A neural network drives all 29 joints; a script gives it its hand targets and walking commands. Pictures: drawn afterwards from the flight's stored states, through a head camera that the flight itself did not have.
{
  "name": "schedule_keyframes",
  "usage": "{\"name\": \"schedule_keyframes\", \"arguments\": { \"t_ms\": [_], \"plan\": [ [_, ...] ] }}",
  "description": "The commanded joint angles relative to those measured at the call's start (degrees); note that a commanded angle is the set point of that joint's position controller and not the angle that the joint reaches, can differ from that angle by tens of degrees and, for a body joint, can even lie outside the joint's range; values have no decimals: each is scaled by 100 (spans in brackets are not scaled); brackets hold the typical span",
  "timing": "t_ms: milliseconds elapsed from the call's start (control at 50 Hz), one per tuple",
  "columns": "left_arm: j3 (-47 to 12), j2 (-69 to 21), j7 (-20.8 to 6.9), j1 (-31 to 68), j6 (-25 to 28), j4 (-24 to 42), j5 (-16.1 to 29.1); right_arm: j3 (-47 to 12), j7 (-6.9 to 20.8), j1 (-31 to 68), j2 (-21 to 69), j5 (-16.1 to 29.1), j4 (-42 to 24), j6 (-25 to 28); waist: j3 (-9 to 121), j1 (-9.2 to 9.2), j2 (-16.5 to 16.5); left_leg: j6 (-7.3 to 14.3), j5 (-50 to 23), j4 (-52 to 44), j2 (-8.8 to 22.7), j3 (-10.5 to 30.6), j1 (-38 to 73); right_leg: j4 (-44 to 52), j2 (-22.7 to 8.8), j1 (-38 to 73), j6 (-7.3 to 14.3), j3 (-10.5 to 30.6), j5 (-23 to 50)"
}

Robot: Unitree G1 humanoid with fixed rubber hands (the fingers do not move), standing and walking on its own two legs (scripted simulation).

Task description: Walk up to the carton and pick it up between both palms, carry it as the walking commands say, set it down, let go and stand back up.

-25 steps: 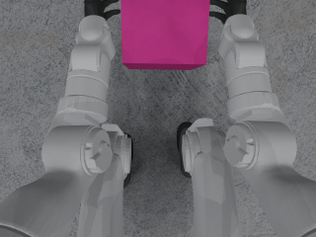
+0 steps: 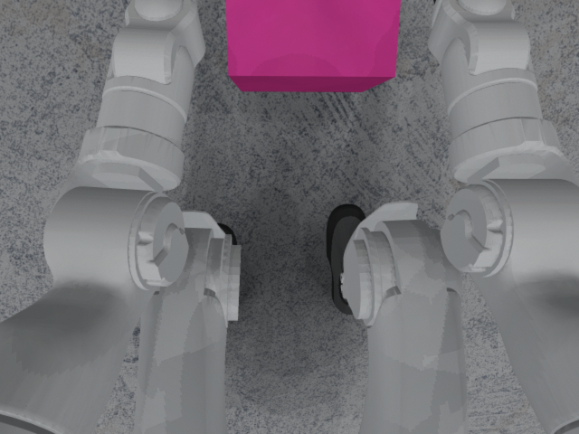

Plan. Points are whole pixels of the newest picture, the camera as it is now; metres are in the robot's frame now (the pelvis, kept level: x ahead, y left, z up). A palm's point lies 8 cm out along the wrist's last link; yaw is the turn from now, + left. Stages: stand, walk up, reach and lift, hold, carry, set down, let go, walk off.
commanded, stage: set down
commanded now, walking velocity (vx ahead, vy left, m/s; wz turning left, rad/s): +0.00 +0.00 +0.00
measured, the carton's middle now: out of the picture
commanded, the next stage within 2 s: none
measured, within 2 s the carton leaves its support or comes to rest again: rests again in 1.08 s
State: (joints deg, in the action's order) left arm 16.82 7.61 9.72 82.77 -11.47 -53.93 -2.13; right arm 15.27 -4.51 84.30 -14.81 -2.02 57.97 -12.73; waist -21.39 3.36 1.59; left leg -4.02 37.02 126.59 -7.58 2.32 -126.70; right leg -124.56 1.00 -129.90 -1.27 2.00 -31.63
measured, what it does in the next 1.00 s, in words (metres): stands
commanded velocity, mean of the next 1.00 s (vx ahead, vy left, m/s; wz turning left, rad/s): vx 0.00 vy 0.00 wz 0.00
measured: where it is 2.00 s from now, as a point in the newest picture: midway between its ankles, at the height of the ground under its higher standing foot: (281, 285)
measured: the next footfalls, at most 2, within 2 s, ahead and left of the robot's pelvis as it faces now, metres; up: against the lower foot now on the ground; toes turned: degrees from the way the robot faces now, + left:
none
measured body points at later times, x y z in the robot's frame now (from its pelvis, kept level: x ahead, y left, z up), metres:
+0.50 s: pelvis +0.00 +0.00 -0.01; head +0.37 -0.03 +0.23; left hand +0.56 +0.08 -0.20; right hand +0.54 -0.20 -0.20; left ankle +0.10 +0.12 -0.34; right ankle +0.12 -0.12 -0.34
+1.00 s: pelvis +0.00 +0.00 -0.01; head +0.37 -0.03 +0.22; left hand +0.56 +0.08 -0.21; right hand +0.54 -0.20 -0.21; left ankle +0.10 +0.12 -0.34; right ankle +0.12 -0.12 -0.34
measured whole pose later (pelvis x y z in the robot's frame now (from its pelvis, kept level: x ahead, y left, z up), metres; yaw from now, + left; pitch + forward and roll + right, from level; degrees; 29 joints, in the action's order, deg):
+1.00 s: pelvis +0.00 +0.00 -0.01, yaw +0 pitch +32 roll +1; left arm 14.9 10.5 4.5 86.2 -9.3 -61.2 -1.9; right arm 14.5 -0.3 87.0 -17.9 -0.1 65.0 -9.2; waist -28.0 3.3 1.8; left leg -3.8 38.4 130.0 -7.9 2.1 -123.7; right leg -127.9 1.0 -126.9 -1.4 2.1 -33.0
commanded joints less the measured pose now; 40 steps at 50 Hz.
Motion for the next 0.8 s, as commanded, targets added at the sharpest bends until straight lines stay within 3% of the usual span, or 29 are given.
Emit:
{"name": "schedule_keyframes", "arguments": {
  "t_ms": [0,60,120,780],
  "plan": [
    [-2188,-5151,-1499,3476,233,678,618,-1729,1530,3208,5027,598,-806,333,6773,366,407,214,-1951,-943,-310,-551,2563,616,528,3765,158,-452,2368],
    [-2248,-5214,-1500,3465,276,673,727,-1778,1539,3170,5082,653,-843,369,6838,453,339,213,-2214,-861,-337,-527,2625,530,520,3887,148,-458,2686],
    [-2199,-5173,-1504,3386,288,586,692,-1775,1577,3090,5118,659,-786,369,6675,410,296,218,-2298,-844,-352,-525,2597,484,518,3799,131,-457,2744],
    [-1687,-4385,-1694,3251,389,57,454,-1370,1641,3003,4551,601,-134,494,5018,212,222,313,-1671,-774,-239,-444,1907,408,481,3237,204,-313,2019]
  ]
}}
